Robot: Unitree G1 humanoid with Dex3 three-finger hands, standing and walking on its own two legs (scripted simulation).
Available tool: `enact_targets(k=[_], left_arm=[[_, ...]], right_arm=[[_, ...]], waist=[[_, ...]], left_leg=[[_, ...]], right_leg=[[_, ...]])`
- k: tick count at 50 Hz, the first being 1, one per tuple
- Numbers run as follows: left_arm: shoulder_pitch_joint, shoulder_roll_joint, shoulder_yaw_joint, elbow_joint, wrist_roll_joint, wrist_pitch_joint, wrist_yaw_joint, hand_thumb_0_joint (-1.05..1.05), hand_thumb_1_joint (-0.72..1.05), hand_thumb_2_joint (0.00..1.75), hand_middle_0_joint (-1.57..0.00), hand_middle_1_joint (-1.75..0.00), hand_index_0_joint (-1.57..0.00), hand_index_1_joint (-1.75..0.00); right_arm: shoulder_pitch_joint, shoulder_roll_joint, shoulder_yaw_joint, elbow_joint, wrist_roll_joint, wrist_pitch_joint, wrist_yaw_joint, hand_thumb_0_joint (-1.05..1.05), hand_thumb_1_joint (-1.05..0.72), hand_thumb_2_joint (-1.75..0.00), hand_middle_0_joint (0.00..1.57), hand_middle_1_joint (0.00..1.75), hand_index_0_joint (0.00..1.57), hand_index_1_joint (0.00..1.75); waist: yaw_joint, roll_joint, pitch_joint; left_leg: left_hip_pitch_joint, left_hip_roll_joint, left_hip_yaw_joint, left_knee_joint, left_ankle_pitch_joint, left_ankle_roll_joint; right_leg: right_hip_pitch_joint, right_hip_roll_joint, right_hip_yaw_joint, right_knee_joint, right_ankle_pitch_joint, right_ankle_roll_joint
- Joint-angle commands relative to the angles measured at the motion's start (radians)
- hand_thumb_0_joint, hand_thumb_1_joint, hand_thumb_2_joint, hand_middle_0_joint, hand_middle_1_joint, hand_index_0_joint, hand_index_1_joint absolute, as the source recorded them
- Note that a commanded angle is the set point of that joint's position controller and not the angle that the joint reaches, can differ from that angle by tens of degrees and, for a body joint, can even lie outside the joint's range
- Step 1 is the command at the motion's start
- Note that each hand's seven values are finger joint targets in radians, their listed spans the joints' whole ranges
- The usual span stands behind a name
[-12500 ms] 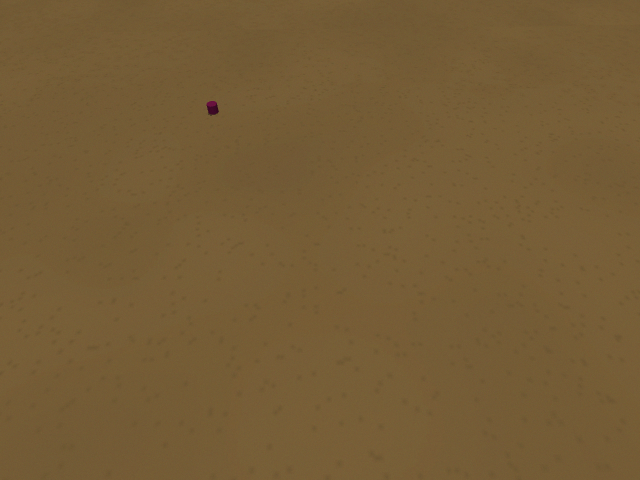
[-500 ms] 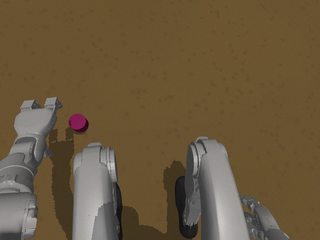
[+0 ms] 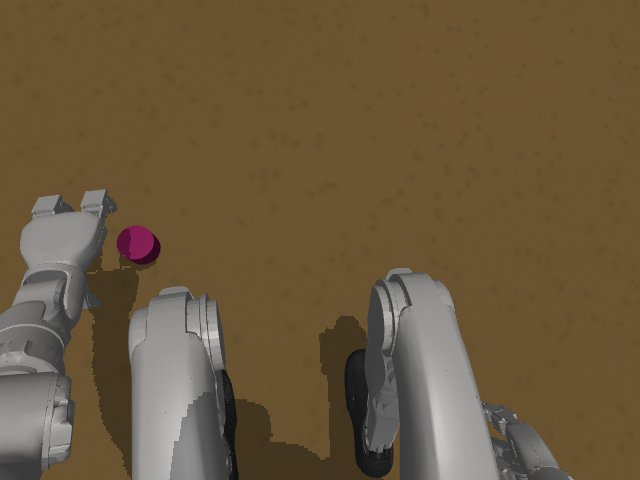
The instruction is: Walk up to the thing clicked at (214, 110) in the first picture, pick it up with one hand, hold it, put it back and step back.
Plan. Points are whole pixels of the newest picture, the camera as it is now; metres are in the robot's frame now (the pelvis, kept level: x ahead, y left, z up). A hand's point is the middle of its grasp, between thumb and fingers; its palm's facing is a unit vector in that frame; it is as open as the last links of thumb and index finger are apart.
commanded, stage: rise first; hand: left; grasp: from above
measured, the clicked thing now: (139, 245) +0.43 +0.26 -0.31
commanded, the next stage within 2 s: approach in 0.30 s
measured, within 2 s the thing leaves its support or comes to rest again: neither
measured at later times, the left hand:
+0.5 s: hand (94, 258) +0.38 +0.29 -0.20, palm faces -0.46 -0.09 -0.88, open 13.8 cm
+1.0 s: hand (134, 208) +0.46 +0.25 -0.21, palm faces -0.43 -0.07 -0.90, open 14.3 cm
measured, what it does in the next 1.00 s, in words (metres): stands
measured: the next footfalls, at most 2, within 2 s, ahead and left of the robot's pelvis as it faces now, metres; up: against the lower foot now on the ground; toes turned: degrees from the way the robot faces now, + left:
none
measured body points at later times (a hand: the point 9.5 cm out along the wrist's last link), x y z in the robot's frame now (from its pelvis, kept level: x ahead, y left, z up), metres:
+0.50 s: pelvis +0.00 +0.00 -0.01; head +0.22 +0.06 +0.37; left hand +0.40 +0.29 -0.15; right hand +0.10 -0.28 -0.13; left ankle +0.08 +0.13 -0.30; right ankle +0.10 -0.13 -0.30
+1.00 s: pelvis +0.01 +0.00 -0.02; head +0.25 +0.04 +0.36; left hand +0.48 +0.25 -0.15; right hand +0.03 -0.27 -0.13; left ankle +0.08 +0.13 -0.30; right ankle +0.10 -0.13 -0.30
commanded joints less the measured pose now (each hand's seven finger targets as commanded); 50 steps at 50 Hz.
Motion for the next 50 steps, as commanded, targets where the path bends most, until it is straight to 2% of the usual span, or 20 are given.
enact_targets(k=[1,2,6,9,12,13,17,20,21,25,27,29,33,37,38,40,46,47,48,50], left_arm=[[-0.234,0.238,0.052,-0.113,-0.009,-0.002,0.05,0.0,-0.46,0.94,-0.14,-0.93,-0.14,-0.92],[-0.237,0.236,0.038,-0.118,-0.005,-0.005,0.05,0.0,-0.46,0.94,-0.14,-0.93,-0.14,-0.93],[-0.241,0.244,0.055,-0.099,-0.005,-0.003,0.057,0.0,-0.44,0.93,-0.17,-0.91,-0.17,-0.91],[-0.246,0.236,0.04,-0.071,-0.002,-0.003,0.059,0.0,-0.44,0.91,-0.16,-0.93,-0.17,-0.92],[-0.249,0.246,0.053,-0.067,-0.005,-0.005,0.066,0.0,-0.44,0.92,-0.17,-0.91,-0.17,-0.91],[-0.269,0.248,0.053,-0.083,-0.004,-0.008,0.066,0.0,-0.44,0.92,-0.16,-0.92,-0.16,-0.91],[-0.288,0.245,0.042,-0.048,0.001,-0.011,0.068,0.0,-0.44,0.92,-0.17,-0.91,-0.17,-0.91],[-0.273,0.271,0.062,-0.044,-0.001,-0.015,0.075,0.0,-0.52,1.0,-0.18,-0.86,-0.14,-0.9],[-0.272,0.263,0.061,-0.036,0.002,-0.014,0.078,0.0,-0.53,0.99,-0.1,-0.94,-0.1,-0.97],[-0.38,0.215,0.004,0.013,0.012,-0.023,0.084,0.0,-0.56,1.01,-0.07,-1.01,-0.06,-1.01],[-0.418,0.219,0.0,0.041,0.021,-0.028,0.098,0.0,-0.56,1.02,-0.07,-1.01,-0.06,-1.01],[-0.484,0.187,-0.04,0.072,0.024,-0.03,0.113,0.0,-0.56,1.01,-0.07,-1.03,-0.06,-1.03],[-0.572,0.203,-0.035,0.083,0.033,-0.002,0.159,0.0,-0.55,1.0,-0.06,-1.05,-0.07,-1.04],[-0.569,0.266,0.008,0.17,0.045,0.059,0.187,0.0,-0.57,1.01,-0.06,-1.03,-0.06,-1.03],[-0.574,0.286,0.022,0.192,0.052,0.077,0.186,0.0,-0.57,1.02,-0.06,-1.02,-0.06,-1.03],[-0.52,0.307,0.058,0.158,0.03,0.107,0.184,0.0,-0.59,1.03,-0.06,-1.01,-0.05,-1.02],[-0.388,0.327,0.089,0.145,-0.025,0.165,0.102,0.0,-0.58,1.01,-0.06,-0.98,-0.05,-0.98],[-0.368,0.31,0.075,0.143,-0.034,0.165,0.081,0.0,-0.59,1.01,-0.06,-0.98,-0.05,-0.99],[-0.384,0.287,0.046,0.157,-0.043,0.159,0.058,0.0,-0.57,1.0,-0.06,-0.99,-0.06,-0.99],[-0.404,0.275,0.036,0.124,-0.071,0.133,0.021,0.0,-0.57,1.0,-0.06,-1.0,-0.06,-1.0]], right_arm=[[0.162,-0.225,-0.074,-0.032,-0.004,-0.018,-0.004,0.0,-0.9,-0.9,0.2,0.3,0.2,0.3],[0.154,-0.222,-0.073,-0.033,-0.004,-0.017,-0.004,0.0,-0.9,-0.9,0.2,0.3,0.2,0.3],[0.166,-0.228,-0.072,-0.026,-0.005,-0.018,0.0,0.0,-0.9,-0.9,0.2,0.3,0.2,0.3],[0.157,-0.224,-0.07,-0.027,-0.008,-0.021,0.004,0.0,-0.9,-0.9,0.2,0.3,0.2,0.3],[0.162,-0.229,-0.07,-0.026,-0.011,-0.023,0.004,0.0,-0.9,-0.9,0.2,0.3,0.2,0.3],[0.168,-0.231,-0.069,-0.025,-0.016,-0.026,0.007,0.0,-0.9,-0.9,0.2,0.3,0.2,0.3],[0.166,-0.232,-0.065,-0.018,-0.017,-0.029,0.01,0.0,-0.9,-0.9,0.2,0.3,0.2,0.3],[0.165,-0.232,-0.061,-0.019,-0.021,-0.028,0.013,0.0,-0.91,-0.9,0.2,0.3,0.2,0.3],[0.166,-0.232,-0.057,-0.018,-0.025,-0.027,0.013,0.0,-0.9,-0.9,0.2,0.3,0.2,0.3],[0.17,-0.234,-0.047,-0.004,-0.034,-0.036,0.017,0.0,-0.9,-0.9,0.2,0.3,0.2,0.3],[0.185,-0.242,-0.039,0.005,-0.04,-0.039,0.018,0.0,-0.9,-0.9,0.2,0.3,0.2,0.3],[0.187,-0.24,-0.026,0.016,-0.052,-0.05,0.024,0.0,-0.9,-0.9,0.2,0.3,0.2,0.3],[0.2,-0.254,-0.012,0.025,-0.071,-0.059,0.031,0.0,-0.9,-0.9,0.2,0.3,0.2,0.3],[0.194,-0.26,0.007,0.013,-0.087,-0.055,0.044,0.0,-0.9,-0.9,0.2,0.3,0.2,0.3],[0.2,-0.264,0.015,0.01,-0.092,-0.059,0.05,0.0,-0.9,-0.9,0.2,0.3,0.2,0.3],[0.188,-0.262,0.016,-0.002,-0.09,-0.052,0.058,0.0,-0.9,-0.9,0.2,0.3,0.2,0.3],[0.195,-0.257,0.011,-0.027,-0.054,-0.037,0.079,0.0,-0.9,-0.9,0.2,0.3,0.2,0.3],[0.196,-0.245,0.01,-0.025,-0.046,-0.033,0.08,0.0,-0.9,-0.9,0.2,0.3,0.2,0.3],[0.202,-0.242,0.013,-0.022,-0.046,-0.034,0.083,0.0,-0.9,-0.9,0.2,0.3,0.2,0.3],[0.222,-0.25,0.011,-0.023,-0.042,-0.035,0.083,0.0,-0.9,-0.9,0.2,0.3,0.2,0.3]], waist=[[0.0,0.211,-0.614],[0.007,0.206,-0.622],[-0.004,0.201,-0.63],[-0.004,0.211,-0.604],[-0.006,0.194,-0.601],[-0.02,0.202,-0.607],[-0.026,0.2,-0.597],[-0.012,0.182,-0.611],[-0.015,0.178,-0.614],[-0.07,0.195,-0.581],[-0.089,0.189,-0.578],[-0.121,0.2,-0.552],[-0.135,0.282,-0.605],[-0.131,0.3,-0.612],[-0.132,0.297,-0.589],[-0.093,0.352,-0.637],[-0.064,0.252,-0.647],[-0.063,0.242,-0.634],[-0.089,0.214,-0.594],[-0.106,0.159,-0.567]], left_leg=[[0.506,-0.037,0.089,-0.258,0.122,0.026],[0.5,-0.037,0.091,-0.255,0.113,0.026],[0.512,-0.037,0.09,-0.242,0.148,0.028],[0.487,-0.038,0.094,-0.24,0.119,0.027],[0.476,-0.039,0.096,-0.234,0.105,0.029],[0.48,-0.038,0.094,-0.23,0.112,0.029],[0.472,-0.04,0.093,-0.22,0.114,0.03],[0.441,-0.042,0.101,-0.211,0.108,0.032],[0.441,-0.043,0.102,-0.206,0.12,0.033],[0.449,-0.04,0.085,-0.195,0.106,0.03],[0.447,-0.038,0.077,-0.188,0.107,0.029],[0.435,-0.037,0.078,-0.171,0.094,0.028],[0.489,-0.035,0.078,-0.174,0.123,0.02],[0.47,-0.032,0.084,-0.164,0.128,0.019],[0.462,-0.035,0.086,-0.161,0.126,0.02],[0.486,-0.034,0.091,-0.177,0.153,0.018],[0.417,-0.033,0.094,-0.164,0.203,0.038],[0.401,-0.033,0.092,-0.17,0.204,0.039],[0.364,-0.032,0.094,-0.154,0.198,0.044],[0.317,-0.033,0.083,-0.148,0.162,0.052]], right_leg=[[0.252,0.044,-0.089,-0.232,0.157,-0.058],[0.251,0.049,-0.087,-0.241,0.153,-0.063],[0.26,0.045,-0.088,-0.225,0.185,-0.057],[0.244,0.048,-0.087,-0.23,0.165,-0.062],[0.247,0.045,-0.085,-0.235,0.145,-0.058],[0.253,0.045,-0.09,-0.226,0.154,-0.056],[0.243,0.047,-0.09,-0.223,0.162,-0.056],[0.273,0.047,-0.082,-0.232,0.155,-0.056],[0.281,0.049,-0.081,-0.229,0.17,-0.054],[0.219,0.054,-0.098,-0.212,0.155,-0.055],[0.211,0.052,-0.104,-0.203,0.155,-0.054],[0.199,0.053,-0.107,-0.201,0.152,-0.054],[0.21,0.054,-0.116,-0.188,0.182,-0.05],[0.221,0.059,-0.117,-0.184,0.202,-0.058],[0.212,0.055,-0.121,-0.176,0.202,-0.057],[0.25,0.06,-0.118,-0.177,0.23,-0.061],[0.327,0.066,-0.107,-0.181,0.286,-0.051],[0.346,0.069,-0.105,-0.184,0.288,-0.051],[0.347,0.069,-0.102,-0.185,0.291,-0.047],[0.358,0.069,-0.103,-0.203,0.259,-0.041]])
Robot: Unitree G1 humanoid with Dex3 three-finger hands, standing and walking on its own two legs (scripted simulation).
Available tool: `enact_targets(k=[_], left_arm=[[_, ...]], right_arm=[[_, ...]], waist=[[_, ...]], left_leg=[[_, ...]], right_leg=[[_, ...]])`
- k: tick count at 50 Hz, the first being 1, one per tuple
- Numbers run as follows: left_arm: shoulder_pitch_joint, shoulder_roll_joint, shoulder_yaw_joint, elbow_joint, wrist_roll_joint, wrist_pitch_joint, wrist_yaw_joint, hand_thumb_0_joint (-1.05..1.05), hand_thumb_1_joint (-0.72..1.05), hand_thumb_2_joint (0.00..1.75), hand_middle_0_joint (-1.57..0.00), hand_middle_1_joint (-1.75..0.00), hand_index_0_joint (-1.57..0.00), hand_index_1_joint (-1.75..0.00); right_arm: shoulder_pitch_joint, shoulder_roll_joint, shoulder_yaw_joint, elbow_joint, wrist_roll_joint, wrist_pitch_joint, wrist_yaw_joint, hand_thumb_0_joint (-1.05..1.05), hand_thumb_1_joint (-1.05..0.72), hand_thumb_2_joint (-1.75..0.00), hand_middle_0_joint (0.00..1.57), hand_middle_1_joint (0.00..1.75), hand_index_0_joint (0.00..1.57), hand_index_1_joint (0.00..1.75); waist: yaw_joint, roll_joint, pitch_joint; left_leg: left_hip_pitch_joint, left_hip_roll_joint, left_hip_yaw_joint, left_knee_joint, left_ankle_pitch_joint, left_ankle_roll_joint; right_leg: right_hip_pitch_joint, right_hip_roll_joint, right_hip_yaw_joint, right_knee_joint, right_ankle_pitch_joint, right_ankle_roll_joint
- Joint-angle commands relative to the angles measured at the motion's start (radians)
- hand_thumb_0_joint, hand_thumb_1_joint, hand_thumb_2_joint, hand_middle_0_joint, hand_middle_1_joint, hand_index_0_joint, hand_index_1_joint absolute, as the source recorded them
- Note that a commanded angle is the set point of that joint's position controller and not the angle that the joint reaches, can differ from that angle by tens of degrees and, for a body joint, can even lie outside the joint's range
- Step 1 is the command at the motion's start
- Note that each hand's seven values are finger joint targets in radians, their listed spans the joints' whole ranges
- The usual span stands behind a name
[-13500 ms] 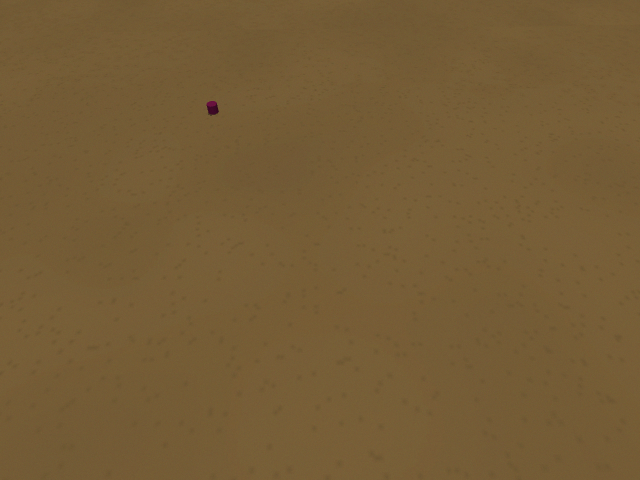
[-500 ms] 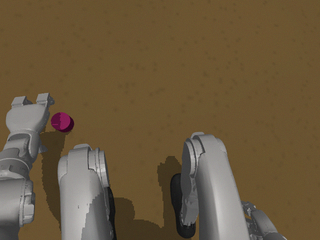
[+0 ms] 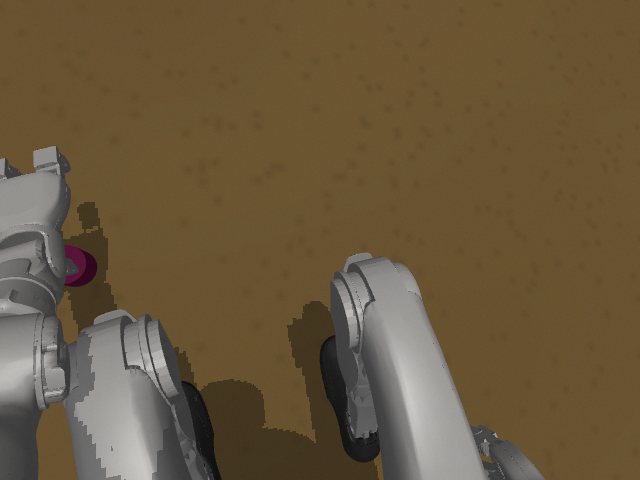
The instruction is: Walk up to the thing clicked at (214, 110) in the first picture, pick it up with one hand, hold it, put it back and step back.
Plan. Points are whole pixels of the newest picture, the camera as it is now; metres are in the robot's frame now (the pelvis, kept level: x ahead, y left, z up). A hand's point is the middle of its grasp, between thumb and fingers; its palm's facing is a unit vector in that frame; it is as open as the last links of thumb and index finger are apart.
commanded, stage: close in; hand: left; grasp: from above
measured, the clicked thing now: (70, 266) +0.41 +0.28 -0.29
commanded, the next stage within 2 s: rest palm in 0.06 s
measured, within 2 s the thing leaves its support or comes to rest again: neither
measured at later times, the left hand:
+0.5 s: hand (65, 260) +0.41 +0.27 -0.24, palm faces -0.42 -0.11 -0.90, open 14.4 cm
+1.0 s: hand (66, 264) +0.41 +0.28 -0.25, palm faces -0.44 -0.13 -0.89, open 14.2 cm
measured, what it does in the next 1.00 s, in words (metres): stands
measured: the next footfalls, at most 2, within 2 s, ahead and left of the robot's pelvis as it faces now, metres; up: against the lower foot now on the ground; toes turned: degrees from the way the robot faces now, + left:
none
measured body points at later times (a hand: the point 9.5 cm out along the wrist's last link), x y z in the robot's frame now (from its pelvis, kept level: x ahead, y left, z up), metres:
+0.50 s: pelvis +0.00 +0.00 -0.02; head +0.24 +0.10 +0.35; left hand +0.43 +0.27 -0.18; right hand +0.07 -0.28 -0.10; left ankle +0.07 +0.13 -0.28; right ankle +0.09 -0.13 -0.28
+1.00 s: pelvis +0.00 +0.01 -0.03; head +0.24 +0.10 +0.34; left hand +0.43 +0.28 -0.20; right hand +0.03 -0.25 -0.11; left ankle +0.07 +0.13 -0.28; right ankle +0.09 -0.13 -0.28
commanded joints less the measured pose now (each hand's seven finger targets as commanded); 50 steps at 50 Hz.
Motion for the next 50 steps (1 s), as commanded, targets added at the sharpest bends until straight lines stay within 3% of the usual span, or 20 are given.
enact_targets(k=[1,3,5,6,9,13,18,20,25,27,30,32,35,36,39,40,45,47,49,50], left_arm=[[-0.169,0.241,0.002,-0.12,-0.063,-0.027,-0.051,0.0,-0.58,1.01,-0.06,-0.99,-0.05,-0.99],[-0.178,0.276,0.022,-0.143,-0.051,-0.071,-0.067,0.0,-0.56,0.99,-0.06,-1.0,-0.06,-1.0],[-0.233,0.181,-0.057,-0.163,-0.045,-0.123,-0.077,0.0,-0.56,0.99,-0.06,-1.01,-0.07,-1.01],[-0.268,0.181,-0.061,-0.185,-0.043,-0.15,-0.067,0.0,-0.55,0.98,-0.07,-1.01,-0.07,-1.0],[-0.217,0.254,-0.019,-0.184,-0.004,-0.201,-0.008,0.0,-0.56,1.0,-0.07,-0.99,-0.06,-1.0],[-0.284,0.214,-0.047,-0.052,0.061,-0.208,0.087,0.0,-0.56,1.01,-0.07,-0.96,-0.05,-0.98],[-0.264,0.266,-0.01,0.018,0.109,-0.168,0.198,0.0,-0.56,1.03,-0.07,-0.92,-0.05,-0.95],[-0.276,0.256,-0.022,0.032,0.111,-0.143,0.217,0.0,-0.56,1.03,-0.06,-0.93,-0.04,-0.95],[-0.269,0.292,0.013,0.054,0.091,-0.097,0.241,0.0,-0.57,1.02,-0.06,-0.93,-0.04,-0.95],[-0.258,0.262,-0.007,0.109,0.066,-0.086,0.223,0.0,-0.54,0.99,-0.05,-0.96,-0.05,-0.96],[-0.195,0.328,0.05,0.145,0.039,-0.081,0.179,0.0,-0.53,0.98,-0.06,-0.97,-0.05,-0.97],[-0.174,0.324,0.048,0.122,0.026,-0.093,0.156,0.0,-0.53,0.98,-0.06,-0.98,-0.05,-0.98],[-0.207,0.289,0.011,0.104,0.01,-0.127,0.139,0.0,-0.51,0.95,-0.05,-1.0,-0.06,-0.99],[-0.212,0.286,-0.003,0.112,0.004,-0.14,0.135,0.0,-0.51,0.95,-0.05,-1.0,-0.06,-0.99],[-0.195,0.348,0.029,0.089,0.022,-0.181,0.153,0.0,-0.51,0.96,-0.06,-0.99,-0.06,-0.99],[-0.215,0.337,0.006,0.098,0.036,-0.189,0.161,0.0,-0.51,0.96,-0.06,-0.99,-0.06,-0.99],[-0.184,0.361,0.035,0.095,0.07,-0.202,0.233,0.0,-0.51,0.98,-0.06,-0.98,-0.06,-0.98],[-0.181,0.305,-0.013,0.134,0.071,-0.184,0.251,0.0,-0.51,0.98,-0.06,-0.97,-0.06,-0.97],[-0.2,0.324,-0.001,0.119,0.073,-0.174,0.263,0.0,-0.53,0.99,-0.06,-0.96,-0.05,-0.97],[-0.187,0.295,-0.032,0.159,0.074,-0.162,0.266,0.0,-0.54,1.0,-0.07,-0.95,-0.05,-0.96]], right_arm=[[0.176,-0.235,-0.079,-0.037,0.017,-0.007,-0.004,0.0,-0.9,-0.9,0.2,0.3,0.2,0.3],[0.216,-0.255,-0.087,-0.017,0.014,-0.008,-0.007,0.0,-0.9,-0.9,0.2,0.3,0.2,0.3],[0.212,-0.241,-0.084,-0.022,0.01,-0.015,-0.006,0.0,-0.9,-0.9,0.2,0.3,0.2,0.3],[0.219,-0.243,-0.081,-0.02,0.009,-0.016,-0.008,0.0,-0.9,-0.9,0.2,0.3,0.2,0.3],[0.193,-0.255,-0.079,-0.028,0.007,-0.02,-0.018,0.0,-0.9,-0.9,0.2,0.3,0.2,0.3],[0.175,-0.255,-0.058,-0.008,-0.027,-0.036,-0.012,0.0,-0.89,-0.9,0.2,0.3,0.2,0.3],[0.125,-0.272,-0.037,0.026,-0.074,-0.058,0.005,0.0,-0.89,-0.9,0.2,0.3,0.2,0.3],[0.105,-0.276,-0.033,0.03,-0.087,-0.07,0.02,0.0,-0.89,-0.9,0.2,0.3,0.2,0.3],[0.099,-0.294,-0.024,0.037,-0.108,-0.088,0.055,0.0,-0.89,-0.9,0.2,0.3,0.2,0.3],[0.084,-0.288,-0.016,0.028,-0.112,-0.102,0.07,0.0,-0.89,-0.9,0.2,0.3,0.2,0.3],[0.12,-0.294,-0.013,0.028,-0.112,-0.11,0.079,0.0,-0.89,-0.9,0.2,0.3,0.2,0.3],[0.13,-0.287,-0.006,0.028,-0.112,-0.109,0.083,0.0,-0.89,-0.9,0.2,0.3,0.2,0.3],[0.135,-0.277,0.019,0.028,-0.114,-0.116,0.092,0.0,-0.89,-0.9,0.2,0.3,0.2,0.3],[0.118,-0.281,0.016,0.023,-0.106,-0.119,0.093,0.0,-0.89,-0.9,0.2,0.3,0.2,0.3],[0.133,-0.297,0.031,0.024,-0.109,-0.119,0.092,0.0,-0.89,-0.9,0.2,0.3,0.2,0.3],[0.123,-0.293,0.043,0.02,-0.114,-0.122,0.096,0.0,-0.89,-0.9,0.2,0.3,0.2,0.3],[0.108,-0.314,0.043,0.025,-0.127,-0.134,0.102,0.0,-0.89,-0.9,0.2,0.3,0.2,0.3],[0.085,-0.316,0.033,0.044,-0.135,-0.144,0.106,0.0,-0.89,-0.9,0.2,0.3,0.2,0.3],[0.094,-0.322,0.039,0.03,-0.138,-0.155,0.113,0.0,-0.89,-0.9,0.2,0.3,0.2,0.3],[0.091,-0.328,0.035,0.047,-0.137,-0.157,0.115,0.0,-0.89,-0.9,0.2,0.3,0.2,0.3]], waist=[[0.032,0.11,-0.652],[0.012,0.113,-0.659],[-0.013,0.132,-0.646],[-0.024,0.142,-0.64],[0.021,0.182,-0.63],[-0.043,0.199,-0.56],[-0.03,0.284,-0.571],[-0.04,0.317,-0.578],[-0.044,0.349,-0.577],[-0.063,0.304,-0.538],[-0.05,0.267,-0.548],[-0.04,0.261,-0.581],[-0.074,0.262,-0.584],[-0.067,0.251,-0.569],[-0.06,0.269,-0.562],[-0.068,0.266,-0.542],[-0.064,0.296,-0.537],[-0.069,0.288,-0.5],[-0.083,0.301,-0.498],[-0.081,0.276,-0.474]], left_leg=[[0.37,-0.044,0.118,-0.227,0.206,0.058],[0.4,-0.043,0.109,-0.217,0.223,0.051],[0.409,-0.044,0.102,-0.209,0.181,0.044],[0.416,-0.047,0.098,-0.21,0.163,0.04],[0.445,-0.047,0.096,-0.225,0.11,0.029],[0.453,-0.046,0.089,-0.209,0.101,0.024],[0.504,-0.047,0.086,-0.218,0.148,0.017],[0.533,-0.045,0.084,-0.213,0.162,0.014],[0.532,-0.035,0.078,-0.196,0.198,0.01],[0.483,-0.035,0.077,-0.177,0.177,0.015],[0.455,-0.039,0.082,-0.156,0.199,0.026],[0.463,-0.037,0.076,-0.154,0.229,0.027],[0.471,-0.035,0.06,-0.147,0.239,0.027],[0.459,-0.033,0.055,-0.144,0.214,0.026],[0.458,-0.033,0.051,-0.15,0.21,0.023],[0.453,-0.033,0.05,-0.141,0.195,0.022],[0.471,-0.03,0.049,-0.15,0.203,0.012],[0.447,-0.03,0.043,-0.153,0.162,0.01],[0.454,-0.029,0.043,-0.151,0.178,0.009],[0.43,-0.028,0.038,-0.153,0.148,0.011]], right_leg=[[0.448,0.044,-0.077,-0.264,0.271,-0.047],[0.444,0.042,-0.088,-0.254,0.284,-0.047],[0.414,0.045,-0.09,-0.258,0.244,-0.052],[0.397,0.045,-0.096,-0.266,0.222,-0.053],[0.348,0.046,-0.101,-0.264,0.145,-0.062],[0.275,0.047,-0.122,-0.235,0.148,-0.058],[0.252,0.049,-0.143,-0.195,0.177,-0.052],[0.245,0.051,-0.15,-0.179,0.196,-0.05],[0.265,0.054,-0.155,-0.167,0.245,-0.049],[0.264,0.057,-0.154,-0.172,0.238,-0.05],[0.334,0.053,-0.145,-0.181,0.267,-0.046],[0.373,0.056,-0.146,-0.179,0.293,-0.045],[0.383,0.058,-0.161,-0.17,0.313,-0.04],[0.363,0.061,-0.161,-0.169,0.292,-0.046],[0.377,0.064,-0.17,-0.168,0.282,-0.047],[0.359,0.065,-0.175,-0.158,0.27,-0.047],[0.362,0.077,-0.18,-0.158,0.268,-0.051],[0.317,0.079,-0.185,-0.162,0.219,-0.052],[0.33,0.079,-0.184,-0.165,0.24,-0.052],[0.303,0.08,-0.186,-0.168,0.211,-0.054]])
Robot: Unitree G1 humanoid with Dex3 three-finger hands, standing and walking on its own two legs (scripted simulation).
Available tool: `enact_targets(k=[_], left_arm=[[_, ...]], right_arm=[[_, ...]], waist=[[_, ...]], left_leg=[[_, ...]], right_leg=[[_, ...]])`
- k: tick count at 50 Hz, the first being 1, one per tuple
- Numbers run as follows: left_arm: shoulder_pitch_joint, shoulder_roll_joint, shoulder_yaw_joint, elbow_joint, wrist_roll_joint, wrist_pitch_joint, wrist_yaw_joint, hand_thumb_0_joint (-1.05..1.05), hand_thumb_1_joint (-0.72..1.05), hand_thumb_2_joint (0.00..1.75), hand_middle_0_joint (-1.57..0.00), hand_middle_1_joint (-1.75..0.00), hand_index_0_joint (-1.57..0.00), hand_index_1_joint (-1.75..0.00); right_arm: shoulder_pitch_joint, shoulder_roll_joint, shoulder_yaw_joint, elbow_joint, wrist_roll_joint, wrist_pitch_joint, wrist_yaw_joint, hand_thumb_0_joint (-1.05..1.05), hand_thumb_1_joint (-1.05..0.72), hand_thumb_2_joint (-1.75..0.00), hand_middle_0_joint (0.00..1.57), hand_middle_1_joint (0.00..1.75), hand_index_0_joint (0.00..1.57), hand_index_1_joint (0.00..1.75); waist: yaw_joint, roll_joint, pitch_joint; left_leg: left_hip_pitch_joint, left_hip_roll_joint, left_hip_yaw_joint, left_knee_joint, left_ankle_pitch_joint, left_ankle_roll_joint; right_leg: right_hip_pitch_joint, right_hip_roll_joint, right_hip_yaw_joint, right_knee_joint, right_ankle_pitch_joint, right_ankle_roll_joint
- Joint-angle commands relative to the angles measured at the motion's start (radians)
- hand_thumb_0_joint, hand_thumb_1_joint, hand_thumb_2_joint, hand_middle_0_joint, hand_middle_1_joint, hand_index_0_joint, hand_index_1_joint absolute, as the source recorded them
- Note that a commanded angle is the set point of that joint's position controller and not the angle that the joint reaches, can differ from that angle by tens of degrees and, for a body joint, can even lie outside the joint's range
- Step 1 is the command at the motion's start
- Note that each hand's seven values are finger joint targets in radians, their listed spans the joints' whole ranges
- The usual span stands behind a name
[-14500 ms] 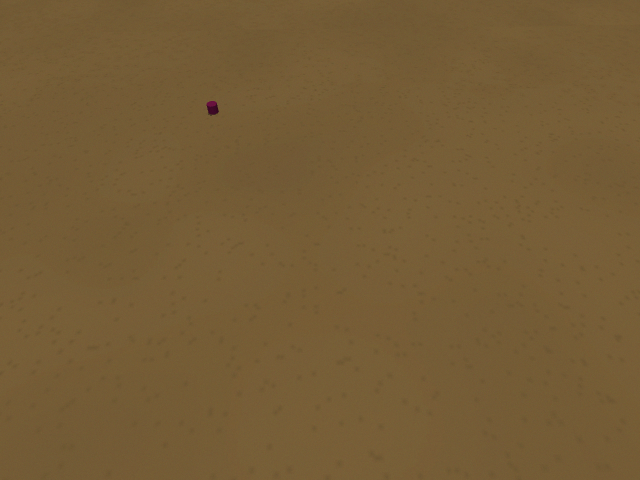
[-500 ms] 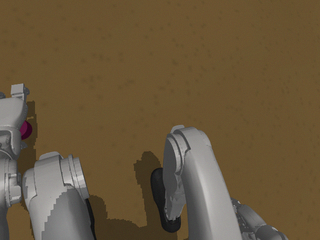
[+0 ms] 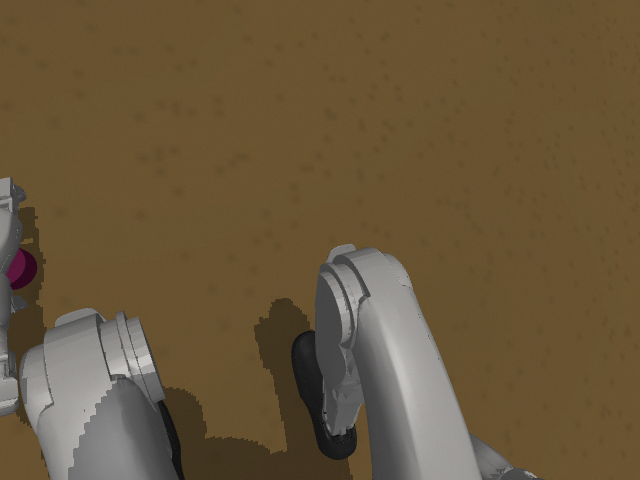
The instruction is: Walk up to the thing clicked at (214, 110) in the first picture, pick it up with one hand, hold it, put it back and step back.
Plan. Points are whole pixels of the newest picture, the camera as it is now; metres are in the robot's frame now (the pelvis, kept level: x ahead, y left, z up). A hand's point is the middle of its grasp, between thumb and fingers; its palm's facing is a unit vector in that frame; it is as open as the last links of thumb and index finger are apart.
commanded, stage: rest palm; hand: left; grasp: from above
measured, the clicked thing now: (5, 266) +0.39 +0.30 -0.26
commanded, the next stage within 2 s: close in 1.06 s
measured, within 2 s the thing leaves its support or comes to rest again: neither
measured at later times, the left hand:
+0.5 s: hand out of the picture +0.38 +0.30 -0.24, palm faces -0.45 -0.14 -0.88, open 14.0 cm
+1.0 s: hand out of the picture +0.39 +0.30 -0.25, palm faces -0.45 -0.15 -0.88, open 13.9 cm
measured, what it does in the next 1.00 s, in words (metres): stands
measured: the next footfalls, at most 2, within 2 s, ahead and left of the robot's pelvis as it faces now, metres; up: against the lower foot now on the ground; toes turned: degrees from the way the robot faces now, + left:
none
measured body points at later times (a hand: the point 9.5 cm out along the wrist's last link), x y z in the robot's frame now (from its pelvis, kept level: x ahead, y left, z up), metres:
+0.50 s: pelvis +0.00 +0.00 +0.00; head +0.24 +0.12 +0.36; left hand +0.40 +0.31 -0.19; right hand +0.07 -0.25 -0.07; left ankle +0.06 +0.13 -0.26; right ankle +0.10 -0.12 -0.26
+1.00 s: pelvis +0.00 +0.00 +0.01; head +0.25 +0.13 +0.36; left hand +0.41 +0.31 -0.20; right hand +0.07 -0.25 -0.06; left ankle +0.06 +0.13 -0.26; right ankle +0.10 -0.12 -0.26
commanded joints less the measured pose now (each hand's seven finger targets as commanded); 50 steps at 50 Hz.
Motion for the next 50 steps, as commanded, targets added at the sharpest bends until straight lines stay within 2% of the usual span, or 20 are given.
enact_targets(k=[1,2,5,8,10,14,16,17,20,27,28,30,32,34,35,36,41,43,47,50], left_arm=[[-0.251,0.184,0.008,-0.073,-0.001,0.027,0.073,0.0,-0.53,0.99,-0.06,-0.96,-0.05,-0.96],[-0.245,0.197,0.022,-0.05,-0.003,0.036,0.077,0.0,-0.53,0.99,-0.06,-0.96,-0.05,-0.97],[-0.259,0.156,-0.007,-0.028,-0.02,0.056,0.062,0.0,-0.51,0.97,-0.06,-0.97,-0.06,-0.97],[-0.266,0.193,0.003,-0.015,-0.031,0.064,0.048,0.0,-0.5,0.95,-0.06,-0.99,-0.06,-0.98],[-0.253,0.181,0.003,-0.017,-0.039,0.065,0.04,0.0,-0.5,0.94,-0.06,-0.99,-0.06,-0.99],[-0.251,0.163,-0.028,-0.029,-0.05,0.055,0.028,0.0,-0.48,0.92,-0.06,-1.01,-0.07,-0.99],[-0.246,0.173,-0.025,-0.051,-0.051,0.045,0.034,0.0,-0.5,0.93,-0.06,-1.0,-0.07,-0.99],[-0.246,0.159,-0.043,-0.045,-0.047,0.045,0.034,0.0,-0.49,0.92,-0.06,-1.01,-0.07,-0.99],[-0.246,0.143,-0.05,-0.055,-0.052,0.037,0.05,0.0,-0.48,0.92,-0.06,-1.01,-0.08,-0.99],[-0.242,0.147,-0.051,-0.033,-0.054,0.043,0.093,0.0,-0.47,0.91,-0.06,-1.02,-0.08,-1.0],[-0.24,0.139,-0.066,-0.031,-0.056,0.047,0.093,0.0,-0.48,0.92,-0.06,-1.03,-0.07,-1.01],[-0.251,0.13,-0.07,-0.036,-0.057,0.053,0.09,0.0,-0.47,0.92,-0.06,-1.02,-0.08,-1.0],[-0.254,0.157,-0.062,-0.023,-0.068,0.054,0.09,0.0,-0.46,0.91,-0.06,-1.04,-0.08,-1.01],[-0.263,0.141,-0.072,-0.035,-0.073,0.063,0.083,0.0,-0.47,0.92,-0.06,-1.02,-0.08,-1.0],[-0.261,0.149,-0.078,-0.037,-0.079,0.065,0.078,0.0,-0.47,0.91,-0.06,-1.03,-0.08,-1.01],[-0.26,0.177,-0.06,-0.034,-0.081,0.063,0.078,0.0,-0.48,0.91,-0.06,-1.03,-0.07,-1.01],[-0.243,0.152,-0.071,-0.018,-0.084,0.064,0.061,0.0,-0.46,0.9,-0.06,-1.04,-0.08,-1.01],[-0.235,0.168,-0.063,-0.007,-0.085,0.06,0.061,0.0,-0.46,0.9,-0.07,-1.04,-0.08,-1.01],[-0.246,0.153,-0.087,-0.029,-0.089,0.051,0.056,0.0,-0.45,0.9,-0.08,-1.02,-0.09,-1.0],[-0.233,0.162,-0.08,-0.029,-0.084,0.049,0.069,0.0,-0.44,0.88,-0.08,-1.03,-0.1,-1.0]], right_arm=[[0.147,-0.326,-0.096,-0.002,-0.001,-0.023,0.003,0.0,-0.89,-0.9,0.2,0.3,0.2,0.3],[0.153,-0.316,-0.084,-0.002,0.0,-0.028,0.006,0.0,-0.89,-0.9,0.2,0.3,0.2,0.3],[0.133,-0.316,-0.081,-0.003,-0.009,-0.048,0.019,0.0,-0.89,-0.9,0.2,0.3,0.2,0.3],[0.132,-0.331,-0.083,-0.006,0.003,-0.061,0.019,0.0,-0.89,-0.9,0.2,0.3,0.2,0.3],[0.132,-0.324,-0.075,-0.005,0.002,-0.065,0.022,0.0,-0.89,-0.9,0.2,0.3,0.2,0.3],[0.114,-0.325,-0.068,-0.011,0.005,-0.077,0.026,0.0,-0.89,-0.9,0.2,0.3,0.2,0.3],[0.118,-0.342,-0.079,-0.007,0.008,-0.075,0.023,0.0,-0.89,-0.9,0.2,0.3,0.2,0.3],[0.104,-0.331,-0.071,-0.015,0.011,-0.08,0.027,0.0,-0.89,-0.9,0.2,0.3,0.2,0.3],[0.119,-0.334,-0.057,-0.009,0.006,-0.086,0.036,0.0,-0.89,-0.9,0.2,0.3,0.2,0.3],[0.11,-0.348,-0.061,0.008,0.007,-0.09,0.041,0.0,-0.89,-0.9,0.2,0.3,0.2,0.3],[0.098,-0.342,-0.059,0.001,0.006,-0.095,0.043,0.0,-0.89,-0.9,0.2,0.3,0.2,0.3],[0.106,-0.336,-0.05,-0.019,0.006,-0.101,0.048,0.0,-0.89,-0.9,0.2,0.3,0.2,0.3],[0.103,-0.353,-0.059,-0.002,0.011,-0.106,0.047,0.0,-0.89,-0.9,0.2,0.3,0.2,0.3],[0.107,-0.341,-0.044,-0.022,0.014,-0.111,0.053,0.0,-0.89,-0.9,0.2,0.3,0.2,0.3],[0.094,-0.346,-0.045,-0.017,0.017,-0.116,0.051,0.0,-0.89,-0.9,0.2,0.3,0.2,0.3],[0.102,-0.355,-0.055,-0.002,0.019,-0.115,0.048,0.0,-0.89,-0.9,0.2,0.3,0.2,0.3],[0.11,-0.344,-0.04,-0.018,0.018,-0.115,0.047,0.0,-0.89,-0.9,0.2,0.3,0.2,0.3],[0.113,-0.353,-0.034,-0.023,0.017,-0.113,0.046,0.0,-0.89,-0.9,0.2,0.3,0.2,0.3],[0.091,-0.352,-0.031,-0.031,0.019,-0.12,0.047,0.0,-0.89,-0.9,0.2,0.3,0.2,0.3],[0.084,-0.358,-0.03,-0.034,0.019,-0.12,0.042,0.0,-0.89,-0.9,0.2,0.3,0.2,0.3]], waist=[[-0.046,0.376,-0.594],[-0.045,0.378,-0.583],[-0.063,0.375,-0.55],[-0.056,0.364,-0.543],[-0.053,0.383,-0.558],[-0.056,0.378,-0.557],[-0.047,0.406,-0.591],[-0.049,0.41,-0.577],[-0.065,0.42,-0.587],[-0.066,0.4,-0.552],[-0.063,0.399,-0.537],[-0.079,0.385,-0.557],[-0.069,0.389,-0.534],[-0.08,0.361,-0.546],[-0.074,0.377,-0.54],[-0.063,0.396,-0.535],[-0.073,0.395,-0.556],[-0.072,0.383,-0.558],[-0.072,0.402,-0.53],[-0.075,0.399,-0.531]], left_leg=[[0.448,-0.005,0.128,-0.279,0.174,0.021],[0.448,-0.006,0.13,-0.275,0.172,0.021],[0.43,-0.005,0.126,-0.273,0.145,0.023],[0.425,-0.006,0.128,-0.267,0.135,0.025],[0.455,-0.004,0.12,-0.277,0.155,0.023],[0.456,-0.003,0.12,-0.271,0.153,0.022],[0.493,0.001,0.114,-0.282,0.18,0.017],[0.495,0.002,0.112,-0.275,0.185,0.013],[0.517,0.002,0.11,-0.267,0.239,0.011],[0.478,0.004,0.104,-0.278,0.187,0.011],[0.474,0.005,0.102,-0.276,0.175,0.01],[0.49,0.006,0.096,-0.27,0.194,0.011],[0.469,0.004,0.101,-0.277,0.167,0.013],[0.47,0.004,0.099,-0.261,0.187,0.014],[0.47,0.005,0.099,-0.268,0.172,0.014],[0.474,0.007,0.097,-0.28,0.165,0.012],[0.493,0.008,0.092,-0.278,0.199,0.01],[0.484,0.009,0.096,-0.27,0.213,0.014],[0.488,0.009,0.093,-0.273,0.185,0.01],[0.495,0.01,0.092,-0.28,0.183,0.008]], right_leg=[[0.277,0.068,-0.122,-0.235,0.221,-0.067],[0.283,0.063,-0.12,-0.234,0.223,-0.068],[0.265,0.061,-0.125,-0.234,0.199,-0.062],[0.269,0.057,-0.118,-0.236,0.195,-0.061],[0.282,0.06,-0.125,-0.23,0.215,-0.06],[0.296,0.062,-0.126,-0.232,0.219,-0.06],[0.311,0.067,-0.126,-0.234,0.243,-0.063],[0.3,0.064,-0.13,-0.22,0.249,-0.064],[0.326,0.068,-0.14,-0.214,0.302,-0.059],[0.31,0.072,-0.139,-0.234,0.247,-0.065],[0.309,0.07,-0.137,-0.232,0.238,-0.064],[0.312,0.07,-0.143,-0.229,0.258,-0.062],[0.312,0.071,-0.134,-0.243,0.234,-0.063],[0.318,0.068,-0.14,-0.237,0.251,-0.06],[0.315,0.07,-0.137,-0.24,0.238,-0.061],[0.314,0.07,-0.133,-0.244,0.23,-0.063],[0.342,0.073,-0.143,-0.237,0.268,-0.062],[0.355,0.079,-0.143,-0.244,0.286,-0.06],[0.335,0.076,-0.146,-0.238,0.259,-0.062],[0.345,0.078,-0.148,-0.246,0.259,-0.062]])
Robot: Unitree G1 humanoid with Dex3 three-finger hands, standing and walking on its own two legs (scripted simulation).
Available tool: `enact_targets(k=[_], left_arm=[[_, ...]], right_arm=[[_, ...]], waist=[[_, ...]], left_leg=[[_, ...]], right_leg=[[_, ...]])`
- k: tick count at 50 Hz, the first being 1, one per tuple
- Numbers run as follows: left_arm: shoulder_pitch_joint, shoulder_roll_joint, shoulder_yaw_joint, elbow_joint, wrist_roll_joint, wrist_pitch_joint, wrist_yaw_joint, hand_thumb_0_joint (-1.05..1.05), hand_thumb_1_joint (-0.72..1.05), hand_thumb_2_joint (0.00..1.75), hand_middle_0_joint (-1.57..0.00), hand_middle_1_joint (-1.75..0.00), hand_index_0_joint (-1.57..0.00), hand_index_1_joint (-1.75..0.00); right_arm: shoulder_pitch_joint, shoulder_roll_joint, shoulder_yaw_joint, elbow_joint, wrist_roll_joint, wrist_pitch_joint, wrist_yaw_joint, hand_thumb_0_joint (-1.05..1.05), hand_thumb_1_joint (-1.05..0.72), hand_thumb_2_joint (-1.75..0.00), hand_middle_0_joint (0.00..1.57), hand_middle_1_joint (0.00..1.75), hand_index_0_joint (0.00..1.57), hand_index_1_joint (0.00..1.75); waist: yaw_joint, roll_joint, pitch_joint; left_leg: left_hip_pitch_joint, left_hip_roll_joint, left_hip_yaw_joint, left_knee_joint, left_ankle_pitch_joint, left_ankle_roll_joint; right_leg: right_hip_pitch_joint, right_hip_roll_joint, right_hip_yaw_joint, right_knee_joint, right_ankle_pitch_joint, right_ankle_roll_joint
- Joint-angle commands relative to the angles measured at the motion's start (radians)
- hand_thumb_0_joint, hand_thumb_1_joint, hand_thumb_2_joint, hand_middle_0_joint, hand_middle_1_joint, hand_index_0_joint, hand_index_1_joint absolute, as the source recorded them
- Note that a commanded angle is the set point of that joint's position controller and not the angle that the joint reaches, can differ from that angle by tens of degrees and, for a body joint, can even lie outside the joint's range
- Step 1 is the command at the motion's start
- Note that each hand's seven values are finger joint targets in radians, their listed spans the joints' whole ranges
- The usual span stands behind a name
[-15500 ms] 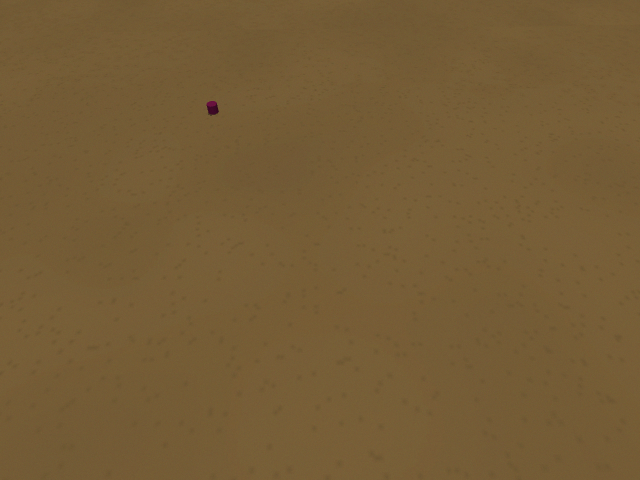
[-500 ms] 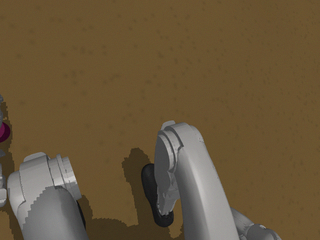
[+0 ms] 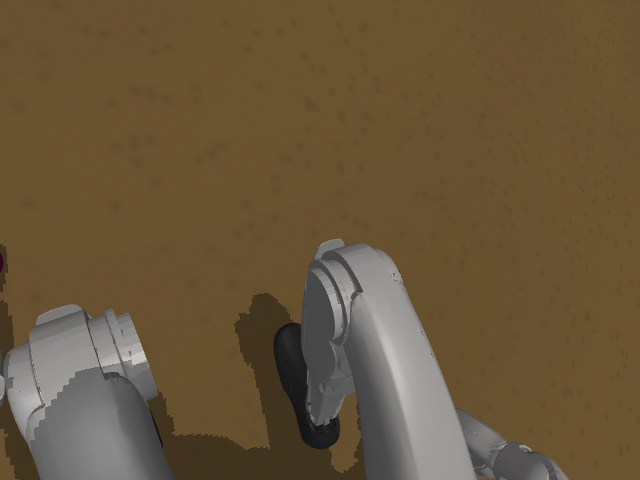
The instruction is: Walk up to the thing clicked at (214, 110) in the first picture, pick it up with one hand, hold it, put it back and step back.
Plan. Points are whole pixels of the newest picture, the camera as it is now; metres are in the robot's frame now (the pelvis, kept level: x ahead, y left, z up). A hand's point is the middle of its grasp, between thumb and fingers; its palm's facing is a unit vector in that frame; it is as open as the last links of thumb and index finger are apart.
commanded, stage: rest palm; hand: left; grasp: from above
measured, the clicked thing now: out of the picture +0.39 +0.31 -0.27
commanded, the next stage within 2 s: close in 0.06 s
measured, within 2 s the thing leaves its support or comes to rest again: neither
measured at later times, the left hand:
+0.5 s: hand out of the picture +0.39 +0.31 -0.26, palm faces -0.44 -0.15 -0.89, open 12.9 cm
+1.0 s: hand out of the picture +0.38 +0.31 -0.25, palm faces -0.44 -0.15 -0.89, open 11.4 cm
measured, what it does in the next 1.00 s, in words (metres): stands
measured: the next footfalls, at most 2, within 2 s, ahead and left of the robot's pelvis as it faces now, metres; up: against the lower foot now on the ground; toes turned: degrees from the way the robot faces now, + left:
none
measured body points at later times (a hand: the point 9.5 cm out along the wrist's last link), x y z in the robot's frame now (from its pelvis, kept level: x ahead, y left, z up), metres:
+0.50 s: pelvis +0.00 +0.00 +0.00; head +0.25 +0.14 +0.35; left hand +0.41 +0.32 -0.20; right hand +0.09 -0.25 -0.06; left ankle +0.06 +0.13 -0.26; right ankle +0.11 -0.12 -0.26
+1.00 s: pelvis -0.01 +0.00 +0.01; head +0.24 +0.14 +0.35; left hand +0.40 +0.32 -0.20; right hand +0.08 -0.25 -0.05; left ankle +0.06 +0.13 -0.26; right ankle +0.11 -0.12 -0.26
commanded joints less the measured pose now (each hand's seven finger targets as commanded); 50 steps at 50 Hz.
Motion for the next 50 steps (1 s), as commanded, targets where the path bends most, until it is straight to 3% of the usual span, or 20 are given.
enact_targets(k=[1,3,7,12,15,19,22,25,28,29,34,47,50], left_arm=[[-0.206,0.12,0.003,-0.088,-0.007,-0.006,0.05,0.0,-0.43,0.9,-0.09,-1.03,-0.11,-1.01],[-0.199,0.104,-0.008,-0.088,-0.008,-0.003,0.052,0.0,-0.43,0.88,-0.09,-1.03,-0.11,-1.0],[-0.201,0.126,0.001,-0.103,-0.01,0.004,0.059,0.0,-0.42,0.92,-0.11,-1.01,-0.12,-1.0],[-0.223,0.108,-0.016,-0.102,-0.015,0.015,0.057,0.0,-0.32,0.8,-0.14,-1.02,-0.18,-0.98],[-0.236,0.123,-0.007,-0.115,-0.022,0.018,0.045,0.0,-0.3,0.78,-0.16,-1.0,-0.2,-0.96],[-0.229,0.079,-0.029,-0.096,-0.024,0.023,0.038,0.0,-0.29,0.78,-0.16,-1.01,-0.2,-0.96],[-0.237,0.119,-0.014,-0.081,-0.023,0.019,0.034,0.0,-0.26,0.75,-0.19,-0.99,-0.23,-0.94],[-0.212,0.108,-0.014,-0.083,-0.023,0.019,0.038,0.0,-0.24,0.75,-0.2,-0.98,-0.24,-0.93],[-0.22,0.097,-0.024,-0.083,-0.024,0.021,0.037,0.0,-0.22,0.73,-0.21,-0.97,-0.26,-0.92],[-0.218,0.111,-0.022,-0.092,-0.027,0.021,0.037,0.0,-0.21,0.72,-0.22,-0.95,-0.27,-0.9],[-0.201,0.097,-0.027,-0.087,-0.04,0.018,0.031,0.0,-0.15,0.69,-0.28,-0.9,-0.32,-0.86],[-0.2,0.104,-0.032,-0.114,-0.033,0.004,0.041,0.0,0.0,0.62,-0.41,-0.8,-0.45,-0.76],[-0.203,0.105,-0.027,-0.107,-0.037,0.006,0.046,0.0,0.04,0.53,-0.42,-0.75,-0.47,-0.7]], right_arm=[[0.139,-0.32,-0.088,-0.001,0.008,-0.005,-0.007,0.0,-0.89,-0.9,0.2,0.3,0.2,0.3],[0.142,-0.313,-0.083,-0.009,0.002,-0.005,-0.003,0.0,-0.89,-0.9,0.2,0.3,0.2,0.3],[0.153,-0.329,-0.091,0.004,0.005,-0.011,-0.001,0.0,-0.89,-0.9,0.2,0.3,0.2,0.3],[0.139,-0.323,-0.081,-0.019,0.004,-0.02,0.003,0.0,-0.89,-0.9,0.2,0.3,0.2,0.3],[0.153,-0.329,-0.087,-0.004,0.01,-0.026,0.005,0.0,-0.89,-0.9,0.2,0.3,0.2,0.3],[0.171,-0.327,-0.082,-0.01,0.009,-0.027,0.01,0.0,-0.89,-0.9,0.2,0.3,0.2,0.3],[0.18,-0.337,-0.076,-0.015,0.015,-0.026,0.008,0.0,-0.89,-0.9,0.2,0.3,0.2,0.3],[0.157,-0.334,-0.076,-0.015,0.015,-0.027,0.01,0.0,-0.89,-0.9,0.2,0.3,0.2,0.3],[0.167,-0.336,-0.075,-0.022,0.011,-0.026,0.011,0.0,-0.89,-0.9,0.2,0.3,0.2,0.3],[0.157,-0.336,-0.075,-0.026,0.018,-0.028,0.011,0.0,-0.89,-0.9,0.2,0.3,0.2,0.3],[0.157,-0.337,-0.075,-0.028,0.017,-0.027,0.006,0.0,-0.89,-0.9,0.2,0.3,0.2,0.3],[0.157,-0.331,-0.069,-0.04,0.018,-0.021,-0.007,0.0,-0.89,-0.9,0.2,0.3,0.2,0.3],[0.154,-0.334,-0.067,-0.037,0.014,-0.024,-0.005,0.0,-0.89,-0.9,0.2,0.3,0.2,0.3]], waist=[[-0.059,0.443,-0.569],[-0.07,0.43,-0.576],[-0.063,0.439,-0.572],[-0.083,0.435,-0.546],[-0.076,0.464,-0.563],[-0.093,0.449,-0.58],[-0.09,0.456,-0.57],[-0.073,0.475,-0.573],[-0.089,0.458,-0.556],[-0.078,0.459,-0.555],[-0.086,0.436,-0.546],[-0.084,0.43,-0.556],[-0.088,0.434,-0.541]], left_leg=[[0.452,0.014,0.133,-0.292,0.169,0.01],[0.452,0.013,0.134,-0.279,0.179,0.011],[0.464,0.015,0.128,-0.281,0.185,0.01],[0.452,0.014,0.125,-0.29,0.145,0.009],[0.481,0.016,0.126,-0.283,0.172,0.006],[0.487,0.017,0.116,-0.283,0.206,0.006],[0.481,0.017,0.123,-0.288,0.209,0.007],[0.494,0.02,0.117,-0.295,0.217,0.001],[0.475,0.017,0.117,-0.3,0.198,0.004],[0.478,0.019,0.115,-0.297,0.194,0.003],[0.465,0.018,0.121,-0.295,0.174,0.006],[0.469,0.017,0.129,-0.287,0.181,0.006],[0.47,0.018,0.121,-0.296,0.176,0.005]], right_leg=[[0.292,0.067,-0.112,-0.222,0.229,-0.07],[0.303,0.066,-0.112,-0.221,0.24,-0.068],[0.286,0.067,-0.113,-0.219,0.242,-0.068],[0.285,0.059,-0.116,-0.229,0.211,-0.067],[0.279,0.06,-0.114,-0.214,0.237,-0.067],[0.293,0.065,-0.125,-0.215,0.269,-0.067],[0.307,0.067,-0.121,-0.223,0.273,-0.067],[0.297,0.068,-0.123,-0.213,0.274,-0.069],[0.296,0.068,-0.126,-0.223,0.262,-0.069],[0.281,0.065,-0.126,-0.217,0.254,-0.069],[0.306,0.068,-0.118,-0.235,0.244,-0.066],[0.319,0.068,-0.114,-0.238,0.252,-0.066],[0.303,0.066,-0.124,-0.239,0.241,-0.067]])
